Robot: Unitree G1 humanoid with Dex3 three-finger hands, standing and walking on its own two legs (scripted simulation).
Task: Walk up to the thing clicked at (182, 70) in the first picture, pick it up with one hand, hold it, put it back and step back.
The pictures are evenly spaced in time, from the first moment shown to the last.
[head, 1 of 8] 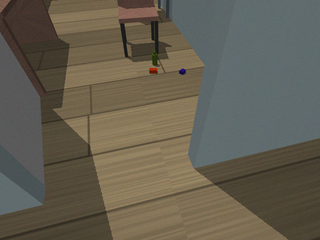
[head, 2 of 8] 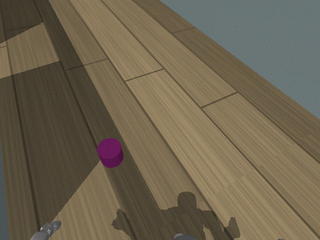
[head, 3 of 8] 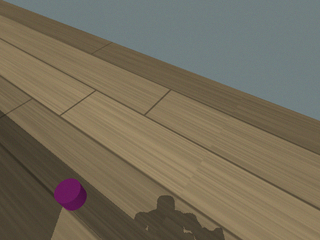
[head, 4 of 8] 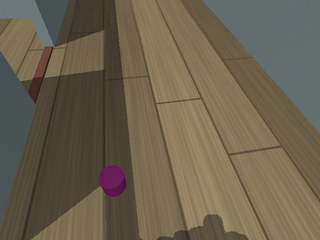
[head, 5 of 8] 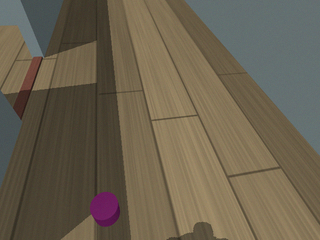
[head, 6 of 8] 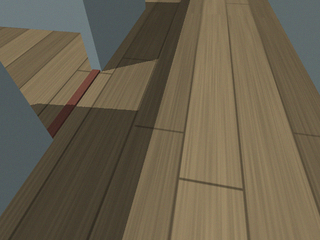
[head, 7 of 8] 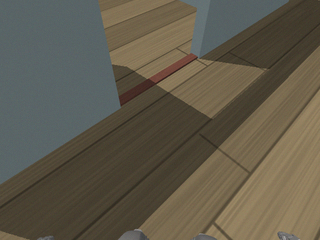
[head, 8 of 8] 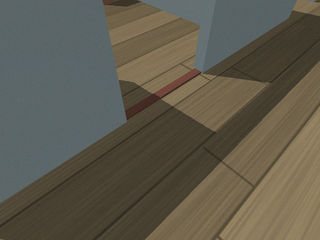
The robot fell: no
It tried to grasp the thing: no
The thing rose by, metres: 0.00
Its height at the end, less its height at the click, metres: +0.00
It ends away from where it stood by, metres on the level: 0.00
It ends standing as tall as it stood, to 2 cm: yes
